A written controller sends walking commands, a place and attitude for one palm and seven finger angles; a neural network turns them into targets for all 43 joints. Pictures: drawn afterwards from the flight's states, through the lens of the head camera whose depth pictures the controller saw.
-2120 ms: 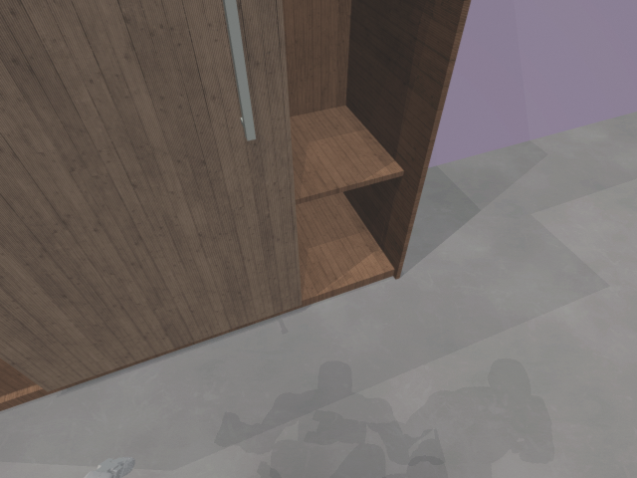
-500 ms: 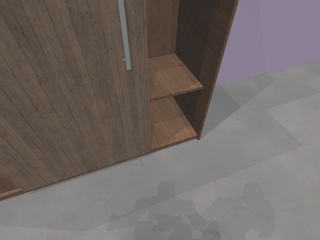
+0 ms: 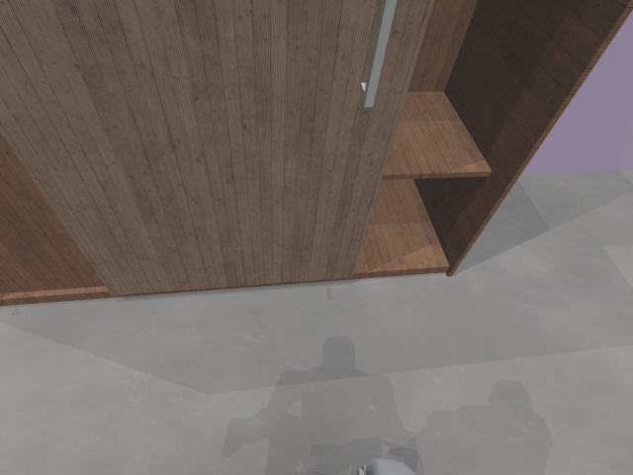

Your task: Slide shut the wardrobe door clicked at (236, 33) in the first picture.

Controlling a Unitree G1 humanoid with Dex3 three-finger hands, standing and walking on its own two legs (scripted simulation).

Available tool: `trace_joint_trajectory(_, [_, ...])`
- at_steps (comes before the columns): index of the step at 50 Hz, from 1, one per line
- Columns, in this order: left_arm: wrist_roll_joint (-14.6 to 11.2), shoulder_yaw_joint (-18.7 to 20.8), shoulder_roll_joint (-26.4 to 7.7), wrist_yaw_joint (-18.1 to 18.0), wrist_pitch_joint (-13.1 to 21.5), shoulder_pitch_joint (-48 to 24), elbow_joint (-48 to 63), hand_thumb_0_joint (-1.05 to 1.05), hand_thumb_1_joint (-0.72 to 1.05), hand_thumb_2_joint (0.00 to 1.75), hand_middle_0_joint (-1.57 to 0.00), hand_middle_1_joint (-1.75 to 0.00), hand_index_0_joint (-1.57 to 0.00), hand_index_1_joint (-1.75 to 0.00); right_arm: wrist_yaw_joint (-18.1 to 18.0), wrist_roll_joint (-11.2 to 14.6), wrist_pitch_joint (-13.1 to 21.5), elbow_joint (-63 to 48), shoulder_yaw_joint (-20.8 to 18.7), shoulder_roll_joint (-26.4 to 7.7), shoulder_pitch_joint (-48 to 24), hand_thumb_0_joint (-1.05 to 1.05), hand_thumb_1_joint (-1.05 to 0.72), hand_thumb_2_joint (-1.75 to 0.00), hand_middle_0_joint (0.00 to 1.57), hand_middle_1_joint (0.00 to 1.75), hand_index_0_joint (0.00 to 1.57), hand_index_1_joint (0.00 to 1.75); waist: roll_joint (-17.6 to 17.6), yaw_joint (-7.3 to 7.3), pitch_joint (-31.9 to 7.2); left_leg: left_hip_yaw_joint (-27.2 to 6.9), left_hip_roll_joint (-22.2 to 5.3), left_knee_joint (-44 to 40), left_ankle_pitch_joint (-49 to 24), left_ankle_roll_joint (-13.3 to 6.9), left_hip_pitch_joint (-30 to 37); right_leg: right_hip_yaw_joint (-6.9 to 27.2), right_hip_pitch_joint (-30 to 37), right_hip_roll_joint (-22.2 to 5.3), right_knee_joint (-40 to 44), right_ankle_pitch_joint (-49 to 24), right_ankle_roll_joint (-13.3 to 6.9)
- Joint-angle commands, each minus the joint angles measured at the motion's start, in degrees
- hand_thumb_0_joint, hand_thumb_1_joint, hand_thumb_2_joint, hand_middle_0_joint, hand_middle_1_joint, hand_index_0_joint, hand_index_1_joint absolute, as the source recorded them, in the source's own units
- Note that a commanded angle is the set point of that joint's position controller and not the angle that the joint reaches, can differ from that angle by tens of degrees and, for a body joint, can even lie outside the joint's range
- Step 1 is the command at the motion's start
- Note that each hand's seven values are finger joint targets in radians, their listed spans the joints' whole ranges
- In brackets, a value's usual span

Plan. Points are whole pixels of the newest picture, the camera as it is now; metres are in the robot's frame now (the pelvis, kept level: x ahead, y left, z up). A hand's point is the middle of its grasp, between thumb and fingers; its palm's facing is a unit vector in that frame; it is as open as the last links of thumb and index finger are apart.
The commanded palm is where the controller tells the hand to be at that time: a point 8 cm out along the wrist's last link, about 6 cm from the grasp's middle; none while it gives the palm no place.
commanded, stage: turn to face it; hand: left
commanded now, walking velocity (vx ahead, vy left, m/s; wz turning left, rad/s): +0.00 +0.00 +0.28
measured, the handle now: (383, 11) +0.79 -0.06 +0.20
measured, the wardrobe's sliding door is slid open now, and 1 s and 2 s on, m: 0.39 0.39 0.39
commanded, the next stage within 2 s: take the last steps up to it in 0.22 s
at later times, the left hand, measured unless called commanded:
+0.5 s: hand out of the picture -0.02 +0.13 -0.15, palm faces +0.18 -0.95 -0.25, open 7.4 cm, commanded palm none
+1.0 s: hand out of the picture -0.05 +0.09 -0.18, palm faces +0.18 -0.98 -0.05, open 7.4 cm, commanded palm none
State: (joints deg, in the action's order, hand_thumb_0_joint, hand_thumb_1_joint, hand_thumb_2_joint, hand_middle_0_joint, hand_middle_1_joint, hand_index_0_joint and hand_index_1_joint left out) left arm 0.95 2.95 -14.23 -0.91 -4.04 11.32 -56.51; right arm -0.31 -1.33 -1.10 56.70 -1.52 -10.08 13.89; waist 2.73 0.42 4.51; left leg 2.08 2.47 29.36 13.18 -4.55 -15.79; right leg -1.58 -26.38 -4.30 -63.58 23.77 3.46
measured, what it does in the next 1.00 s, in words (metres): steps on the spot: right foot, then left foot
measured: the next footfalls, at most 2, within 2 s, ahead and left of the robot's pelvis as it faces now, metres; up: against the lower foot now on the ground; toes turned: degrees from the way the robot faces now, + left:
right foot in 0.40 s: +0.01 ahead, -0.14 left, +0.00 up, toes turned +5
left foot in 0.90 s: +0.10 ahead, +0.08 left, +0.00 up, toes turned +16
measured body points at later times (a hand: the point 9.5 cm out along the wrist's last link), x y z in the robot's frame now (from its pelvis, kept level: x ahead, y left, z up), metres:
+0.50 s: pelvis -0.02 -0.05 +0.01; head -0.04 -0.08 +0.46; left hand -0.03 +0.18 -0.13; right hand +0.03 -0.29 -0.16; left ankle +0.00 +0.07 -0.70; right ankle -0.03 -0.14 -0.74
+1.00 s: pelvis +0.08 -0.03 +0.00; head +0.08 +0.00 +0.45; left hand -0.06 +0.15 -0.17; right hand +0.17 -0.25 -0.14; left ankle +0.06 +0.07 -0.74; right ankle +0.01 -0.14 -0.67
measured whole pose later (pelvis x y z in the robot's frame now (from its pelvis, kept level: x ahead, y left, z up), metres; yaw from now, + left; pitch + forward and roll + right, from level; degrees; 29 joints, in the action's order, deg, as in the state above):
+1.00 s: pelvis +0.08 -0.03 +0.00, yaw +4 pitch -1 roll -1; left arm 1.9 2.6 -6.3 0.8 -1.1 27.9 -69.0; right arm -2.9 -1.4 4.8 60.3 -3.4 -5.9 10.6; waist 3.6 -1.7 0.9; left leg 11.3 -4.3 31.6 18.7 -1.5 -11.9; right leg -2.4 -18.1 0.5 -58.0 24.1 -1.3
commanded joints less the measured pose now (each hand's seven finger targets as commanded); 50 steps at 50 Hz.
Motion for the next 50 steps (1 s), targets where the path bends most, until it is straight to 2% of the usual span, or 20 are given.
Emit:
trace_joint_trajectory(1, [0.15, 1.26, -3.79, -0.36, 1.71, 0.56, 3.43, 0.00, 0.90, 0.90, -0.20, -0.30, -0.20, -0.30, -1.59, 0.40, 1.39, -3.12, -2.90, -11.16, 2.88, 0.00, -0.90, -0.90, 0.20, 0.30, 0.20, 0.30, -7.35, 0.65, -7.20, -17.83, -14.75, -13.49, -14.38, -4.38, 9.93, 2.15, -4.19, -0.63, 1.40, -2.55, 0.65])
trace_joint_trajectory(12, [-0.06, 0.84, -2.09, -0.88, 1.59, -0.01, 3.30, 0.00, 0.90, 0.90, -0.20, -0.30, -0.20, -0.30, -1.43, -0.03, 0.29, -2.17, -3.49, -10.81, 3.16, 0.00, -0.90, -0.90, 0.20, 0.30, 0.20, 0.30, -9.61, 1.55, -5.13, -22.90, -14.87, -15.26, -6.78, -5.94, 6.74, 1.60, 3.34, 1.51, 17.19, 1.97, -0.13])
trace_joint_trajectory(16, [-0.24, 0.55, -1.25, -1.18, 1.98, 4.35, 2.06, 0.00, 0.90, 0.90, -0.20, -0.30, -0.20, -0.30, -0.97, -0.13, 0.02, -2.16, -3.52, -10.70, 1.34, 0.00, -0.90, -0.90, 0.20, 0.30, 0.20, 0.30, -9.92, -0.16, -4.98, -23.26, -13.03, -15.73, -0.45, -4.62, 1.17, 0.92, 11.50, 3.15, 26.77, -1.06, -1.41])
trace_joint_trajectory(18, [-0.05, 0.03, -0.04, -1.04, 2.80, 9.64, -0.28, 0.00, 0.90, 0.90, -0.20, -0.30, -0.20, -0.30, -0.85, -0.03, 0.13, -1.49, -3.18, -9.36, 0.98, 0.00, -0.90, -0.90, 0.20, 0.30, 0.20, 0.30, -7.66, -1.76, -6.30, -20.64, -10.63, -15.97, 12.93, -1.80, -4.26, -0.39, 21.87, 3.85, 37.31, -5.44, -1.94])
trace_joint_trajectory(19, [0.54, 0.05, -1.59, -0.95, 3.38, 11.86, -1.02, 0.00, 0.90, 0.90, -0.20, -0.30, -0.20, -0.30, -0.62, 0.14, 0.19, -1.17, -3.06, -7.82, 1.45, 0.00, -0.90, -0.90, 0.20, 0.30, 0.20, 0.30, -3.33, -2.25, -6.27, -17.56, -7.55, -12.53, 18.04, 0.38, -8.56, 1.97, 27.23, 2.42, 43.66, -3.41, -2.63])
trace_joint_trajectory(20, [1.36, 0.59, -4.54, -1.16, 3.89, 13.17, -1.20, 0.00, 0.90, 0.90, -0.20, -0.30, -0.20, -0.30, -0.59, 0.46, 0.17, -1.40, -2.51, -4.48, 1.91, 0.00, -0.90, -0.90, 0.20, 0.30, 0.20, 0.30, 7.56, -2.57, -4.27, -11.24, -1.84, 0.37, 19.51, 3.20, -16.28, 15.91, 27.67, -6.79, 51.24, 11.36, -6.24])
trace_joint_trajectory(21, [1.22, 0.84, -7.35, -1.11, 3.67, 11.51, -0.02, 0.00, 0.90, 0.90, -0.20, -0.30, -0.20, -0.30, -0.48, 0.22, 0.16, -2.87, -2.06, -3.22, 0.47, 0.00, -0.90, -0.90, 0.20, 0.30, 0.20, 0.30, 17.09, -2.80, 1.13, -3.93, 1.50, 11.52, 15.95, 4.59, -19.29, 27.44, 18.87, -16.04, 60.31, 24.40, -10.65])
trace_joint_trajectory(22, [0.61, 0.60, -6.66, -1.31, 3.97, 8.28, 1.29, 0.00, 0.90, 0.90, -0.20, -0.30, -0.20, -0.30, -0.01, -0.57, -0.15, -2.39, -2.94, -6.25, 0.27, 0.00, -0.90, -0.90, 0.20, 0.30, 0.20, 0.30, 11.61, -1.31, 3.49, -4.68, -1.19, 19.65, 13.33, 4.21, -16.29, 27.07, 9.58, -16.80, 62.82, 26.28, -11.80])
trace_joint_trajectory(23, [0.24, 0.78, -4.82, -1.28, 4.87, 6.37, 0.91, 0.00, 0.90, 0.90, -0.20, -0.30, -0.20, -0.30, 0.31, -0.78, -0.48, -1.14, -3.11, -6.22, 0.88, 0.00, -0.90, -0.90, 0.20, 0.30, 0.20, 0.30, 12.82, -0.23, 6.30, -4.91, -2.26, 24.23, 8.98, 3.95, -16.76, 25.04, 7.73, -13.31, 62.97, 22.20, -10.92])
trace_joint_trajectory(25, [-0.01, -0.20, -1.66, -0.78, 5.91, 7.75, -0.39, 0.00, 0.90, 0.90, -0.20, -0.30, -0.20, -0.30, 0.91, -0.79, -0.20, 1.03, -3.17, -5.26, 2.96, 0.00, -0.90, -0.90, 0.20, 0.30, 0.20, 0.30, 4.35, 1.24, 6.76, -2.37, -3.92, 29.77, 3.65, 4.58, -16.98, 15.79, 10.55, -8.48, 59.33, 10.23, -9.67])
trace_joint_trajectory(27, [-0.03, -0.33, -0.64, -0.46, 6.74, 11.12, -1.54, 0.00, 0.90, 0.90, -0.20, -0.30, -0.20, -0.30, 1.01, -0.83, 0.18, 1.39, -3.18, -4.16, 3.38, 0.00, -0.90, -0.90, 0.20, 0.30, 0.20, 0.30, 2.05, 0.76, 4.95, -1.00, -4.94, 32.62, 0.90, 5.40, -18.37, 11.57, 14.39, -6.85, 57.20, 2.72, -9.81])
trace_joint_trajectory(30, [0.18, -0.57, 1.07, -0.54, 7.26, 15.94, -3.57, 0.00, 0.90, 0.90, -0.20, -0.30, -0.20, -0.30, 0.87, -0.93, 0.42, 1.06, -3.40, -3.45, 0.75, 0.00, -0.90, -0.90, 0.20, 0.30, 0.20, 0.30, 3.14, -0.70, 5.07, -0.54, -7.05, 33.36, -0.66, 6.14, -20.29, 11.98, 16.37, -6.68, 57.42, 0.35, -10.52])
trace_joint_trajectory(39, [1.23, 0.23, 0.95, -0.36, 6.95, 22.37, -9.06, 0.00, 0.90, 0.90, -0.20, -0.30, -0.20, -0.30, 0.08, -0.30, 2.73, -0.17, -2.54, -0.52, -7.51, 0.00, -0.90, -0.90, 0.20, 0.30, 0.20, 0.30, 3.88, -3.89, 2.06, 3.35, -8.20, 15.09, 10.07, 5.28, -15.41, 15.35, 22.74, -9.19, 51.94, -14.34, -15.90])
trace_joint_trajectory(41, [1.04, 0.23, 1.07, -0.15, 6.71, 21.33, -9.53, 0.00, 0.90, 0.90, -0.20, -0.30, -0.20, -0.30, -0.34, -0.07, 3.33, 0.95, -2.23, -0.17, -5.32, 0.00, -0.90, -0.90, 0.20, 0.30, 0.20, 0.30, 3.04, -2.54, 1.08, 5.36, -6.94, 8.29, 7.87, 4.89, -8.98, 12.90, 21.21, -7.38, 48.86, -19.76, -14.73])
trace_joint_trajectory(43, [0.41, 0.44, 1.23, 0.18, 6.43, 18.85, -9.51, 0.00, 0.90, 0.90, -0.20, -0.30, -0.20, -0.30, -1.37, -0.06, 4.14, 4.06, -2.23, -0.62, 2.51, 0.00, -0.90, -0.90, 0.20, 0.30, 0.20, 0.30, 2.04, 1.29, -1.45, 7.94, -4.99, -2.29, 0.39, 4.32, 5.51, 8.08, 15.63, -3.18, 40.57, -25.14, -11.76])
trace_joint_trajectory(44, [0.18, 0.28, 2.75, 0.48, 6.50, 19.04, -9.44, 0.00, 0.90, 0.90, -0.20, -0.30, -0.20, -0.30, -2.04, -0.07, 4.62, 6.57, -2.93, -3.41, 9.12, 0.00, -0.90, -0.90, 0.20, 0.30, 0.20, 0.30, -2.81, 3.88, -5.01, 3.09, -9.44, -5.60, -1.49, 3.04, 18.75, 5.85, 8.37, -0.74, 29.94, -25.01, -9.67])
trace_joint_trajectory(45, [-0.11, 0.04, 5.66, 1.07, 6.35, 19.59, -8.10, 0.00, 0.90, 0.90, -0.20, -0.30, -0.20, -0.30, -2.69, -0.61, 5.02, 8.16, -4.51, -9.98, 16.30, 0.00, -0.90, -0.90, 0.20, 0.30, 0.20, 0.30, -16.04, 5.91, -9.56, -18.16, -25.90, -10.17, 0.68, -1.86, 29.27, 0.53, -4.83, 4.32, 14.83, -7.98, -6.26])
trace_joint_trajectory(46, [0.59, -0.03, 3.70, 1.10, 6.15, 16.32, -6.25, 0.00, 0.90, 0.90, -0.20, -0.30, -0.20, -0.30, -3.09, -0.28, 4.55, 8.37, -4.86, -12.75, 18.80, 0.00, -0.90, -0.90, 0.20, 0.30, 0.20, 0.30, -17.09, 6.47, -7.96, -27.48, -34.85, -15.91, 0.01, -6.41, 28.45, -0.09, -11.19, 4.51, 3.00, 6.59, -5.25])
trace_joint_trajectory(47, [1.32, 0.49, 1.93, 1.03, 5.38, 12.94, -5.72, 0.00, 0.90, 0.90, -0.20, -0.30, -0.20, -0.30, -3.28, -0.26, 4.33, 8.43, -4.26, -10.68, 16.65, 0.00, -0.90, -0.90, 0.20, 0.30, 0.20, 0.30, -10.49, 5.78, -3.37, -23.73, -33.77, -16.98, -0.37, -6.28, 22.84, 3.11, -12.22, 1.84, -2.30, 4.47, -5.23])
trace_joint_trajectory(50, [1.65, 1.19, 3.99, 2.30, 4.39, 11.22, -5.99, 0.00, 0.90, 0.90, -0.20, -0.30, -0.20, -0.30, -3.15, -0.24, 5.21, 6.20, -2.41, -4.23, 9.12, 0.00, -0.90, -0.90, 0.20, 0.30, 0.20, 0.30, -6.25, 1.31, 4.42, -9.94, -27.25, -18.43, -7.80, -2.56, 8.63, 2.61, -9.99, -2.05, -5.13, -4.89, -3.33])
